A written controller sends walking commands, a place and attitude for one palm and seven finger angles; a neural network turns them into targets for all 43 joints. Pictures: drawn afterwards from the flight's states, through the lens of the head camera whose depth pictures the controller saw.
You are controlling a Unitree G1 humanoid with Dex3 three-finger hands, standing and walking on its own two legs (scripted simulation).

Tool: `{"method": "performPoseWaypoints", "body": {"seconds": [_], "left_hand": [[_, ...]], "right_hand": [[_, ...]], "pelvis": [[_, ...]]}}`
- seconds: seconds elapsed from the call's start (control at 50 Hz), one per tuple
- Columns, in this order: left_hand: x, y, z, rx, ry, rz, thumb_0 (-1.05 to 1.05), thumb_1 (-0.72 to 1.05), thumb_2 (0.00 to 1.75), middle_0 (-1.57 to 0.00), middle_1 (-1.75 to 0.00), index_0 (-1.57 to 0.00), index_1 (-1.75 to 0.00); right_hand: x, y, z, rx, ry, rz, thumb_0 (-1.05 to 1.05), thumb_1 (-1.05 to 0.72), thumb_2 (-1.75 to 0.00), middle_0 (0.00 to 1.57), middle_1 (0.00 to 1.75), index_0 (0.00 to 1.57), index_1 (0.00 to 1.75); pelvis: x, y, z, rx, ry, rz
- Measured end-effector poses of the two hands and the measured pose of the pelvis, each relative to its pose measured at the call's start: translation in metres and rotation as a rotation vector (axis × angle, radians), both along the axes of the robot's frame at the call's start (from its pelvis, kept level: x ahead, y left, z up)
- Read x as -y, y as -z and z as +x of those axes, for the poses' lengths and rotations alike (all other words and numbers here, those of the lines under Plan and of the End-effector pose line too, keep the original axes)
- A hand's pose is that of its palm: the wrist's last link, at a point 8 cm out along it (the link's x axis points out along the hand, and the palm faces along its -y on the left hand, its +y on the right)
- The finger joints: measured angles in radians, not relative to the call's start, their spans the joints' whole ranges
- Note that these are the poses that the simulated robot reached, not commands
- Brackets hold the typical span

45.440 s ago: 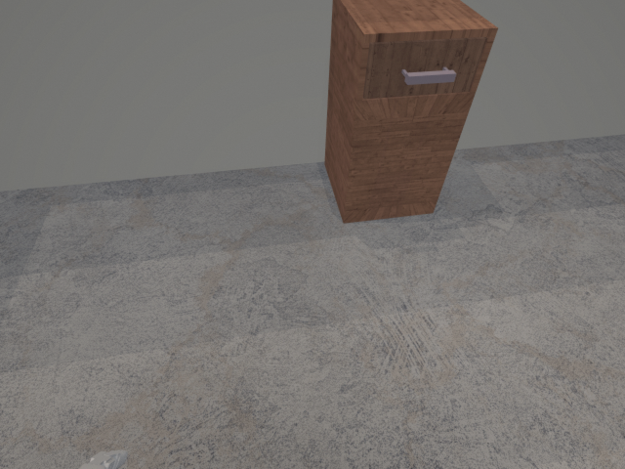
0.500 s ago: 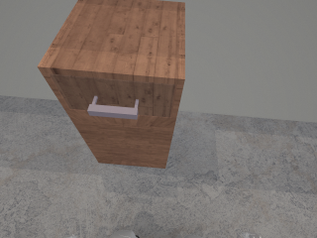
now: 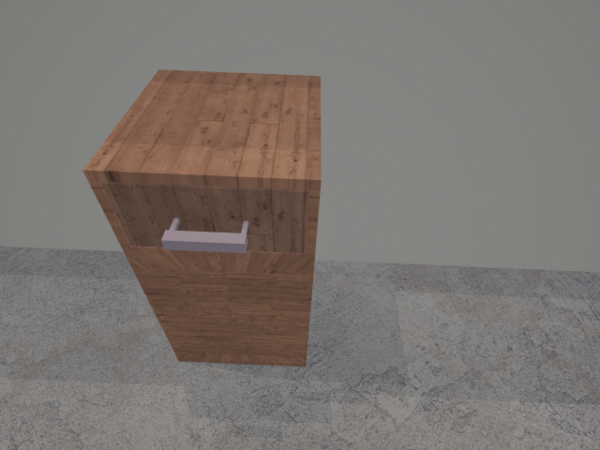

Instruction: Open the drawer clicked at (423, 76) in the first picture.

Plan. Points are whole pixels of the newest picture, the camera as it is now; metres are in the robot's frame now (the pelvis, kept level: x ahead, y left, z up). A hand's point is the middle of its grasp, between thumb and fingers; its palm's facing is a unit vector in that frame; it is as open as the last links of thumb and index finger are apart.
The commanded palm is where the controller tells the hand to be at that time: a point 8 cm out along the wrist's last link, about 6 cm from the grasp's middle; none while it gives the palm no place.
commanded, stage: come to a stop and stand still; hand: left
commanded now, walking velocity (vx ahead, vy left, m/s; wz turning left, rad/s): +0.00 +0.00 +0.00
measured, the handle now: (208, 232) +0.52 +0.21 -0.06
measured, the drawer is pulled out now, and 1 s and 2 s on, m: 0.00 0.00 0.00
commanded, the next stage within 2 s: look again from close up in 0.80 s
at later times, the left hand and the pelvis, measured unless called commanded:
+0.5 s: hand out of the picture -0.07 +0.23 -0.16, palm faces +0.00 -0.97 -0.22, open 7.3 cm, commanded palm none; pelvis -0.05 +0.04 +0.01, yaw -1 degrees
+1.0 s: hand out of the picture -0.10 +0.20 -0.17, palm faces +0.04 -0.99 -0.14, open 7.3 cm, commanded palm none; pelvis -0.06 +0.05 +0.01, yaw -1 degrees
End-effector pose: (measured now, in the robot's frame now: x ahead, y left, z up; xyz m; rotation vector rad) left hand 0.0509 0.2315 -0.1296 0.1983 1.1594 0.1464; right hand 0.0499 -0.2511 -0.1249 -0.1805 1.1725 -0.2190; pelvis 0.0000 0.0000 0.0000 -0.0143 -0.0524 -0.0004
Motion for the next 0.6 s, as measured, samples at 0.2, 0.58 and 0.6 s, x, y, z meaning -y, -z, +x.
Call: {"method": "performPoseWaypoints", "body": {"seconds": [0.2, 0.58, 0.6], "left_hand": [[-0.018, 0.003, -0.032, -0.032, 0.016, -0.045, 0.0, 0.91, 0.9, -0.2, -0.3, -0.21, -0.3], [-0.041, -0.001, -0.144, -0.275, -0.058, -0.025, 0.0, 0.91, 0.9, -0.19, -0.3, -0.2, -0.3], [-0.039, -0.001, -0.148, -0.284, -0.06, -0.031, 0.0, 0.91, 0.9, -0.19, -0.3, -0.2, -0.3]], "right_hand": [[-0.031, -0.013, -0.034, -0.008, -0.022, 0.001, 0.01, -0.91, -0.9, 0.2, 0.3, 0.2, 0.3], [-0.068, 0.004, -0.109, -0.187, 0.024, 0.074, 0.01, -0.91, -0.9, 0.2, 0.3, 0.2, 0.3], [-0.068, 0.004, -0.11, -0.189, 0.025, 0.074, 0.01, -0.91, -0.9, 0.2, 0.3, 0.2, 0.3]], "pelvis": [[-0.022, -0.008, -0.028, -0.001, 0.019, -0.012], [-0.045, -0.012, -0.052, -0.019, 0.022, -0.006], [-0.045, -0.013, -0.053, -0.02, 0.022, -0.006]]}}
